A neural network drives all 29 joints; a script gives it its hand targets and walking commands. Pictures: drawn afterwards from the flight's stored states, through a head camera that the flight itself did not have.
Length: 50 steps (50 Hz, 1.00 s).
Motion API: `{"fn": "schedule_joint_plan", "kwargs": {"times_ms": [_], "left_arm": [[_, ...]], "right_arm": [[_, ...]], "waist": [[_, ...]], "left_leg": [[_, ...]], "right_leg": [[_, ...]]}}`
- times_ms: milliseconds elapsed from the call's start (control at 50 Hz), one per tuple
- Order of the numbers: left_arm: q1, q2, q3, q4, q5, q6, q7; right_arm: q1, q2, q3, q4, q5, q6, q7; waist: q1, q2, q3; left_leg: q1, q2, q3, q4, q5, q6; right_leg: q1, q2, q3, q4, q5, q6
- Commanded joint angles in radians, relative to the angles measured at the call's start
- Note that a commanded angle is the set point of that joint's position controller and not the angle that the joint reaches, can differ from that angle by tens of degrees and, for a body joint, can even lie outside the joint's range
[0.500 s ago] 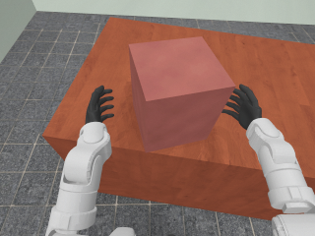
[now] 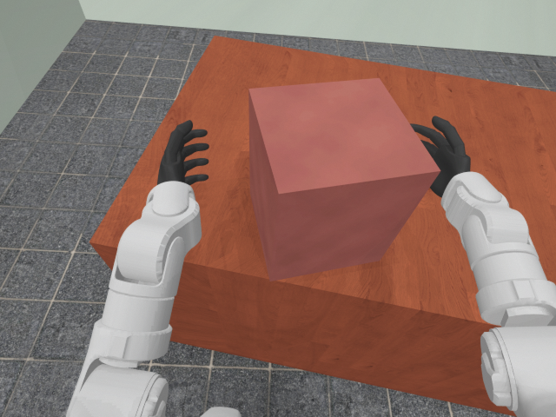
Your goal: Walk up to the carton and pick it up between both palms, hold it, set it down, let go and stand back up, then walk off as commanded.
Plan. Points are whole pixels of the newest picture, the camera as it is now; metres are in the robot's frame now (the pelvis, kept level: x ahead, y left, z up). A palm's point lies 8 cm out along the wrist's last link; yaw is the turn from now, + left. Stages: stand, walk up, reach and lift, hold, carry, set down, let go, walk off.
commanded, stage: reach and lift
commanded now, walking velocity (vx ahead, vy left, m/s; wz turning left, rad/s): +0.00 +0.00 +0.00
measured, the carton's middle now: (321, 184) +0.46 +0.01 +0.04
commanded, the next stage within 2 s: none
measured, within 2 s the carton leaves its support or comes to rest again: neither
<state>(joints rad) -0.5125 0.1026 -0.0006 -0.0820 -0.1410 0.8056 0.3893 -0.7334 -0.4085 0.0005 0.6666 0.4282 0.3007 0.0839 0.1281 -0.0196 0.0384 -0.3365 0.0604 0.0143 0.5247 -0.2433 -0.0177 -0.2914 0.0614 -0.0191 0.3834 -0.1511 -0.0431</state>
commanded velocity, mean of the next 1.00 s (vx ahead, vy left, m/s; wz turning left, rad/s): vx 0.00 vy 0.00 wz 0.00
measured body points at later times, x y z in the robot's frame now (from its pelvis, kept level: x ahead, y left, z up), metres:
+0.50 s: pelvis +0.01 +0.00 +0.00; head +0.07 +0.02 +0.45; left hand +0.40 +0.21 +0.12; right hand +0.50 -0.14 +0.13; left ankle +0.01 +0.12 -0.74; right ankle +0.03 -0.11 -0.74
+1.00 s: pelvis +0.01 +0.00 +0.00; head +0.12 +0.01 +0.43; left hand +0.41 +0.19 +0.05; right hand +0.52 -0.15 +0.05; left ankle +0.01 +0.12 -0.74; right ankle +0.03 -0.11 -0.74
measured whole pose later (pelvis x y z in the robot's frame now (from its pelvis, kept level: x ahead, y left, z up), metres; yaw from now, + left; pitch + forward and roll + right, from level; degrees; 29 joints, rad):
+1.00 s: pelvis +0.01 +0.00 +0.00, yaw -1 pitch +15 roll -2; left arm -0.65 -0.01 0.00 0.50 -0.11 0.27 0.31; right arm -0.91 -0.44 0.01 1.09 0.33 -0.01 0.08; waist 0.22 0.02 -0.03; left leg -0.55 0.07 0.01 0.52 -0.23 -0.02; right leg -0.50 0.07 -0.02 0.37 -0.13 -0.03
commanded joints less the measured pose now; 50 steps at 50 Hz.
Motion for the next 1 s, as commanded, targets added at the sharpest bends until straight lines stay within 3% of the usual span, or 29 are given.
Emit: {"fn": "schedule_joint_plan", "kwargs": {"times_ms": [0, 60, 260, 460, 600, 780, 900, 980], "left_arm": [[-0.69, 0.064, 0.096, -0.086, -0.063, -0.043, 0.011], [-0.744, 0.073, 0.1, -0.051, -0.067, -0.054, 0.017], [-0.819, 0.085, 0.1, 0.017, -0.077, -0.104, 0.015], [-0.734, 0.045, 0.123, 0.149, -0.024, -0.203, -0.019], [-0.67, 0.011, 0.132, 0.21, 0.025, -0.302, -0.041], [-0.62, -0.045, 0.155, 0.321, 0.091, -0.464, -0.062], [-0.587, -0.077, 0.162, 0.41, 0.121, -0.619, -0.083], [-0.61, -0.073, 0.163, 0.422, 0.114, -0.708, -0.094]], "right_arm": [[-0.706, -0.396, -0.119, -0.142, 0.012, -0.046, 0.006], [-0.763, -0.392, -0.101, -0.109, 0.017, -0.045, 0.008], [-0.849, -0.375, -0.053, -0.064, 0.024, -0.056, 0.006], [-0.788, -0.292, 0.002, 0.024, 0.006, -0.098, 0.006], [-0.743, -0.25, -0.018, 0.078, -0.05, -0.165, 0.004], [-0.725, -0.182, -0.017, 0.152, -0.094, -0.279, 0.01], [-0.711, -0.135, 0.003, 0.226, -0.117, -0.382, 0.014], [-0.751, -0.115, 0.024, 0.172, -0.117, -0.438, 0.012]], "waist": [[0.061, 0.09, -0.737], [0.078, 0.09, -0.758], [0.089, 0.08, -0.83], [0.113, 0.052, -0.828], [0.105, 0.041, -0.865], [0.121, 0.024, -0.951], [0.124, -0.022, -0.997], [0.13, -0.064, -1.084]], "left_leg": [[0.216, -0.006, -0.027, -0.079, 0.506, -0.072], [0.208, -0.008, -0.026, -0.074, 0.52, -0.076], [0.197, -0.014, -0.028, -0.054, 0.605, -0.086], [0.159, -0.024, -0.018, -0.048, 0.632, -0.084], [0.142, -0.027, -0.013, -0.034, 0.636, -0.086], [0.091, -0.03, 0.005, -0.007, 0.653, -0.08], [0.034, -0.032, 0.019, 0.011, 0.654, -0.068], [-0.015, -0.04, 0.031, 0.009, 0.643, -0.057]], "right_leg": [[0.054, 0.039, 0.037, -0.082, 0.124, -0.095], [0.049, 0.039, 0.036, -0.085, 0.128, -0.096], [0.067, 0.039, 0.025, -0.081, 0.232, -0.093], [0.116, 0.036, 0.02, -0.048, 0.33, -0.079], [0.105, 0.038, 0.016, -0.03, 0.348, -0.073], [0.1, 0.042, 0.015, 0.01, 0.395, -0.055], [0.113, 0.039, 0.012, 0.056, 0.445, -0.03], [0.168, 0.033, 0.018, 0.087, 0.517, -0.005]]}}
